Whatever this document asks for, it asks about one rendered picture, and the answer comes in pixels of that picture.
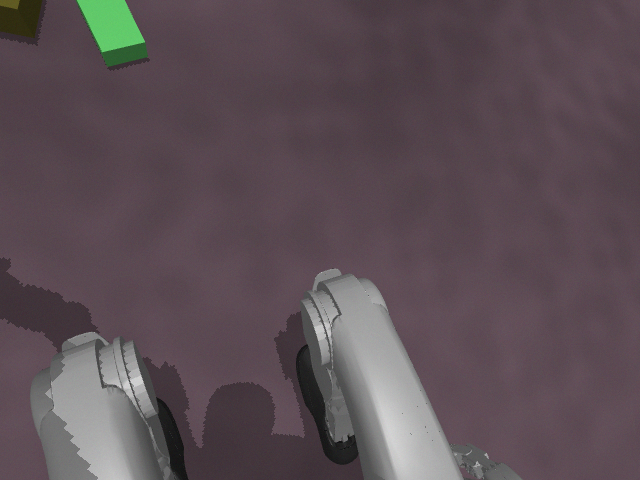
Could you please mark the right robot foot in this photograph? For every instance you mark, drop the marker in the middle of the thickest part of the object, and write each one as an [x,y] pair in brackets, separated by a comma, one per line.
[340,452]

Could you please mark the left robot foot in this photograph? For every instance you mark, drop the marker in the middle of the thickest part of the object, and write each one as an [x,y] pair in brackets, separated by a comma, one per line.
[173,441]

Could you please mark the right robot hand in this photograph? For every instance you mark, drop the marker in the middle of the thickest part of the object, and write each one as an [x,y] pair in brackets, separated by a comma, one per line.
[478,464]

